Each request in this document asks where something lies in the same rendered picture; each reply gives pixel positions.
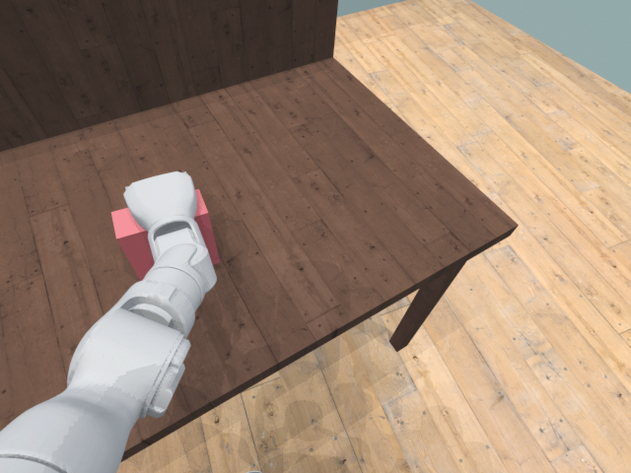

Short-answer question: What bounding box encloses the sponge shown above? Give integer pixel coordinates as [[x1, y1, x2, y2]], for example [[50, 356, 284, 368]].
[[111, 189, 220, 281]]

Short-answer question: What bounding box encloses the table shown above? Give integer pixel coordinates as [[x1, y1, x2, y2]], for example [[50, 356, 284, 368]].
[[0, 0, 518, 462]]

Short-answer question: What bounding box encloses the left robot hand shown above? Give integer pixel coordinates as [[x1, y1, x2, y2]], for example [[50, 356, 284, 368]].
[[123, 171, 197, 232]]

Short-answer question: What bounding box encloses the robot left forearm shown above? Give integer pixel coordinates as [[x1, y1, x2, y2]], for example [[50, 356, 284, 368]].
[[67, 216, 217, 387]]

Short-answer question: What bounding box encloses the robot left upper arm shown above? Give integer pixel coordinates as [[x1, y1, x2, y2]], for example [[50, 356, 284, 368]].
[[0, 308, 191, 473]]

